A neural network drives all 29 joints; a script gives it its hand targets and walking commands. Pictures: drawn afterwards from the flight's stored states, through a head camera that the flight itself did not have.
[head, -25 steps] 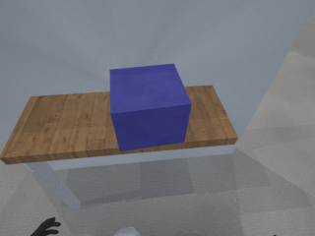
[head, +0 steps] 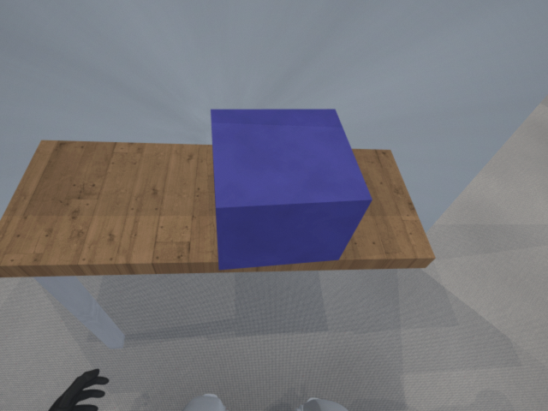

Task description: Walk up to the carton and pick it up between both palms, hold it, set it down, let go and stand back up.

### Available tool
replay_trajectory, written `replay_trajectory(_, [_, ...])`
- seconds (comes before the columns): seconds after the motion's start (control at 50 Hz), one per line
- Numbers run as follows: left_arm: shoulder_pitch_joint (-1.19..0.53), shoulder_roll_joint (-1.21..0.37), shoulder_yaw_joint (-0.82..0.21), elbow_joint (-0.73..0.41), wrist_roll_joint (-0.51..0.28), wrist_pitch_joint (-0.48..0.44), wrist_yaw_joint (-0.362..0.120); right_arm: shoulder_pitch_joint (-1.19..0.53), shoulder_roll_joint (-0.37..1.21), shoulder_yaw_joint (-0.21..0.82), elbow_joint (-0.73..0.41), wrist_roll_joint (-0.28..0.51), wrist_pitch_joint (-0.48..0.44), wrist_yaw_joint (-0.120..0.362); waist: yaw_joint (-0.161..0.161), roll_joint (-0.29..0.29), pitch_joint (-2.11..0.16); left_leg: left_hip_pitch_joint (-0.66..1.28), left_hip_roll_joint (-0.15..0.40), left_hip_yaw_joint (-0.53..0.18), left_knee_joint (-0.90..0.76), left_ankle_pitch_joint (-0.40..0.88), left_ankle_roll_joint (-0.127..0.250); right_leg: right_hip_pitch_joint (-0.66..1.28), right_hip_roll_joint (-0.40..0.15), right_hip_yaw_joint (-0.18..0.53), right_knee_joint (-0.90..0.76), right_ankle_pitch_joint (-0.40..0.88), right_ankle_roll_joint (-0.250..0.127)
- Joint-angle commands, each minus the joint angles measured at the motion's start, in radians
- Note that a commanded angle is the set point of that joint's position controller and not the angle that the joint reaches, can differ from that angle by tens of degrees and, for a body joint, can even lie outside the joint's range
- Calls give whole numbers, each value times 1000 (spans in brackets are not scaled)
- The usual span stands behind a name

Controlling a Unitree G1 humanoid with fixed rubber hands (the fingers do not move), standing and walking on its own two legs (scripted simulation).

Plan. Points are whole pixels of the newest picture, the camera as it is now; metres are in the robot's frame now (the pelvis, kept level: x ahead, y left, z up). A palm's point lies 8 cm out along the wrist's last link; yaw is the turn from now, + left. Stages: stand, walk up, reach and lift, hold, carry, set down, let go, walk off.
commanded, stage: walk up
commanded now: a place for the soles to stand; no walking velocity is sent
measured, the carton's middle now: (277, 188) +0.48 +0.02 +0.01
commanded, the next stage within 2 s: none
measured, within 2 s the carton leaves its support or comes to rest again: neither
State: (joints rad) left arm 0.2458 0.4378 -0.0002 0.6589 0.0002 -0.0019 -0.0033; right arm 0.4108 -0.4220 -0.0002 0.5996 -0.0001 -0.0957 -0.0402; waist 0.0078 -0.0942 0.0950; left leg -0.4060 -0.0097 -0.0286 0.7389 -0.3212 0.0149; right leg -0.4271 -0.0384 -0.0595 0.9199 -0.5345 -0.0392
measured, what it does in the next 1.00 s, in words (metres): steps on the spot: right foot, then left foot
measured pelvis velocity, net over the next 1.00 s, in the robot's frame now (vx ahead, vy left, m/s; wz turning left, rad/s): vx -0.01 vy -0.01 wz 0.04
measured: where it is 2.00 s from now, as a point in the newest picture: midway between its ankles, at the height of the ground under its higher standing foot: outside the picture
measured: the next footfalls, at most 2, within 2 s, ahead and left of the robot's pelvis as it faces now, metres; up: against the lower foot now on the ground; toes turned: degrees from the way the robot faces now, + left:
right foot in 0.16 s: +0.05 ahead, -0.13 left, +0.00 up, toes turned -4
left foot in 0.48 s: +0.06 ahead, +0.11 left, +0.00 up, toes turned +0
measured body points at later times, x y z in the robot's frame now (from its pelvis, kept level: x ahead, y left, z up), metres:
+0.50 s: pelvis -0.02 -0.01 -0.01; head -0.01 -0.01 +0.44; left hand +0.10 +0.31 -0.09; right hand +0.06 -0.32 -0.10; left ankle +0.01 +0.11 -0.72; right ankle +0.01 -0.12 -0.71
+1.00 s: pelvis -0.01 -0.01 -0.01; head +0.00 +0.00 +0.44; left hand +0.12 +0.30 -0.10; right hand +0.11 -0.32 -0.08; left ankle +0.02 +0.11 -0.71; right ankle +0.01 -0.12 -0.71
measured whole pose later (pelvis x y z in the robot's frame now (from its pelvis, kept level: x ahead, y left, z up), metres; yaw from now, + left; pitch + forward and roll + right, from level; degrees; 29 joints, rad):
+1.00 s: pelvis -0.01 -0.01 -0.01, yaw +2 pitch -2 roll +0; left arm 0.21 0.44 0.00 0.69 0.00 -0.01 0.00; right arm 0.35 -0.42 0.00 0.62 0.00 -0.08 -0.04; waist 0.01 -0.03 0.05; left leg -0.39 -0.01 -0.03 0.81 -0.39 0.01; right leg -0.37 -0.05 -0.09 0.82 -0.42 -0.04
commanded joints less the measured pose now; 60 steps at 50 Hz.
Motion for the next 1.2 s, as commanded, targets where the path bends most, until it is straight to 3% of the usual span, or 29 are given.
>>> replay_trajectory(0.0, [19, 161, 116, -55, 11, 5, 2, 30, -255, -106, -3, -20, 2, -29, -10, 329, -146, 123, 222, -348, -138, 675, 224, 1, 3, 62, -20, 17, -1])
replay_trajectory(0.04, [51, 155, 118, -35, 16, -1, -1, -26, -260, -105, -12, -14, 12, -26, 17, 308, -155, 5, 195, -298, -113, 511, 203, 141, 14, 40, -139, 131, -16])
replay_trajectory(0.08, [94, 185, 134, -15, 33, -16, 2, -80, -205, -86, -22, -6, 25, -20, 60, 247, -141, -147, 101, -195, 3, 292, 113, 297, -7, 86, -337, 232, -50])
replay_trajectory(0.1, [131, 244, 149, -9, 48, -24, 10, -79, -168, -76, -32, 4, 27, -21, 77, 54, -149, -267, 13, -132, 196, 132, 61, 369, -165, 306, -430, 212, -84])
replay_trajectory(0.12, [92, 286, 153, -22, 43, -27, 12, -87, -154, -70, -40, 1, 33, -31, 73, -64, -66, -337, -82, -45, 298, -213, 40, 282, -346, 498, -557, 182, -130])
replay_trajectory(0.16, [-32, 248, 143, -39, 30, -27, 1, -16, -235, -98, 25, -11, 46, -26, 20, 46, -4, -225, -7, -73, 343, -245, 41, 128, -350, 431, -575, 8, -174])
replay_trajectory(0.2, [-92, 239, 141, -44, 27, -24, -4, 17, -241, -113, 41, -15, 46, -7, -3, -51, 74, -132, 8, -23, 336, -195, 46, -40, -302, 361, -624, -172, -178])
replay_trajectory(0.34, [-82, 227, 132, -64, 30, -23, -14, 33, -211, -100, 68, -15, 29, 14, 17, -161, 23, -63, 28, 55, 70, -126, 10, 43, -220, 217, -528, -100, -170])
replay_trajectory(0.38, [-108, 224, 129, -66, 23, -13, -19, 86, -206, -96, 89, -12, 10, 10, -12, -111, -47, 44, 4, 91, -88, -32, 16, 57, -196, 159, -396, -2, -152])
replay_trajectory(0.42, [-79, 171, 110, -62, 18, -3, -16, 137, -227, -106, 92, -25, -10, -5, -41, 43, -104, 124, 12, -51, -204, -47, 52, 20, -152, 101, -124, 146, -114])
replay_trajectory(0.44, [-67, 124, 97, -70, 9, 1, -15, 135, -265, -114, 81, -36, -20, -14, -34, 190, -104, 147, 155, -345, -281, 19, 105, -77, -75, 45, 51, 119, -51])
replay_trajectory(0.46, [-57, 104, 87, -76, -1, 5, -12, 66, -317, -117, 36, -39, -22, -17, -2, 246, -77, 154, 287, -662, -334, 84, 180, -202, 17, 64, 84, -29, 7])
replay_trajectory(0.48, [-69, 175, 107, -51, 4, 8, -7, 54, -313, -116, 30, -29, -14, -15, -10, 134, -90, 103, 300, -647, -319, 45, 230, -118, 5, 108, 66, -88, 12])
replay_trajectory(0.5, [-58, 188, 109, -46, 10, 6, -8, 10, -316, -113, 24, -32, -9, -13, 2, 136, -81, 44, 300, -610, -307, 35, 252, -68, -3, 117, 30, -119, 10])
replay_trajectory(0.58, [-28, 189, 118, -19, 22, -20, -9, -60, -255, -92, 20, -26, 7, -7, 30, 245, -79, -69, 168, -361, -187, 144, 151, 122, -4, 76, -207, 111, -19])
replay_trajectory(0.62, [-14, 213, 124, -20, 29, -34, -2, -70, -217, -78, 15, -12, 8, -5, 45, 192, -127, -140, 94, -240, -62, 179, 91, 224, -78, 169, -304, 157, -60])
replay_trajectory(0.66, [1, 264, 133, -9, 34, -39, 7, -56, -186, -75, 25, -13, 13, -8, 45, 109, -130, -181, -13, -70, 147, 134, 39, 253, -242, 344, -429, 99, -139])
replay_trajectory(0.68, [-16, 266, 134, -6, 25, -39, 5, -34, -197, -83, 38, -8, 19, -7, 30, 88, -103, -155, -15, -8, 161, -2, 37, 200, -304, 369, -472, 36, -175])
replay_trajectory(0.72, [-75, 256, 128, -17, 28, -37, -3, 13, -216, -93, 63, -14, 23, 2, -12, 48, -77, -63, -1, 34, 101, -206, 50, 99, -306, 311, -472, -10, -178])
replay_trajectory(0.76, [-114, 231, 117, -15, 27, -24, -13, 30, -210, -97, 80, -19, 11, 8, -38, 41, -43, 62, -11, 2, -49, -147, 74, -27, -209, 188, -398, -56, -117])
replay_trajectory(0.8, [-126, 179, 106, -24, 20, -15, -17, 45, -263, -109, 81, -27, -6, -1, -36, 164, -27, 66, 130, -317, -198, -12, 128, -96, -64, 60, -172, -1, -36])
replay_trajectory(0.82, [-103, 163, 103, -28, 13, -11, -13, 17, -298, -109, 66, -27, -8, -4, -14, 219, -49, 34, 229, -522, -270, 8, 206, -73, 5, 55, -67, 8, -4])
replay_trajectory(0.84, [-89, 168, 104, -18, 9, -12, -11, -15, -307, -107, 49, -29, -6, -8, 1, 180, -34, -14, 252, -558, -279, 37, 241, -35, 15, 64, -69, -31, 0])
replay_trajectory(0.9, [-33, 178, 108, 0, 24, -34, -15, -109, -265, -83, 37, -21, 0, -6, 50, 123, -74, -127, 160, -362, -167, 144, 143, 175, -16, 106, -265, 82, -38])
replay_trajectory(0.94, [-17, 239, 122, -1, 32, -45, -8, -98, -209, -76, 28, -8, 2, -5, 52, 1, -102, -185, 32, -133, 40, 149, 53, 249, -174, 228, -387, 152, -122])
replay_trajectory(0.98, [-58, 246, 120, -9, 20, -44, -7, -45, -214, -80, 54, -4, 6, -8, 16, 8, -115, -96, 12, 3, 95, 35, 32, 206, -283, 270, -398, 256, -188])
replay_trajectory(1.08, [-105, 206, 111, -28, 17, -27, -8, -10, -238, -93, 56, -13, -5, -4, -3, 61, -121, 27, 80, -170, -23, 265, 105, 87, -116, 79, -211, 283, -74])
replay_trajectory(1.14, [-96, 192, 108, -26, 15, -20, -8, -50, -259, -89, 52, -14, -4, -6, 18, 130, -126, -27, 144, -328, -108, 226, 153, 113, -57, 85, -162, 167, -44])
replay_trajectory(1.18, [-84, 196, 108, -18, 20, -23, -8, -91, -254, -86, 42, -15, 0, -5, 32, 124, -101, -95, 139, -327, -127, 173, 146, 154, -56, 104, -206, 131, -47])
